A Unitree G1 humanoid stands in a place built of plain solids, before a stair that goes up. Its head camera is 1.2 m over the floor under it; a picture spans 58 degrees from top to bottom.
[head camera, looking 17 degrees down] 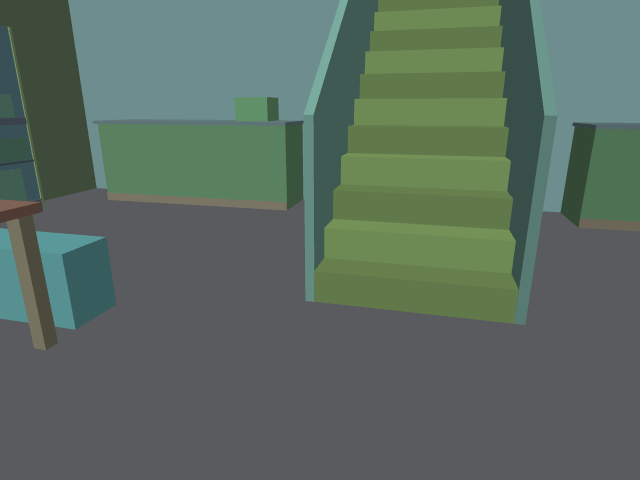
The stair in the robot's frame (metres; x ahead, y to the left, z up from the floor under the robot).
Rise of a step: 0.21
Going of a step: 0.26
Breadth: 1.20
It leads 14 degrees to the right of straight ahead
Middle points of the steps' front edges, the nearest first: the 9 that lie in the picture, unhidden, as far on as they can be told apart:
2.41 -0.55 0.21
2.66 -0.61 0.42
2.92 -0.68 0.64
3.17 -0.74 0.85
3.43 -0.81 1.06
3.68 -0.87 1.27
3.93 -0.94 1.48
4.19 -1.00 1.70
4.44 -1.07 1.91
